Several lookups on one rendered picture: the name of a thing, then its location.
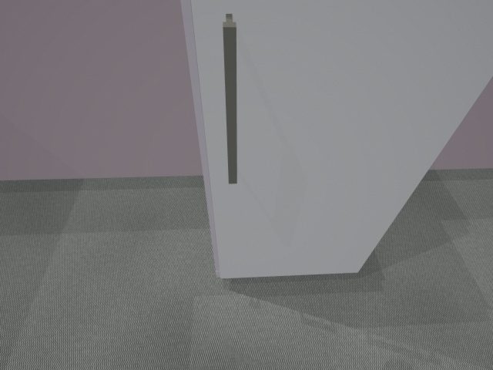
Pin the fridge door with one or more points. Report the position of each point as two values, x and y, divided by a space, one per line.
342 106

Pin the handle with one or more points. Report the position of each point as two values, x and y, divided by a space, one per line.
229 47

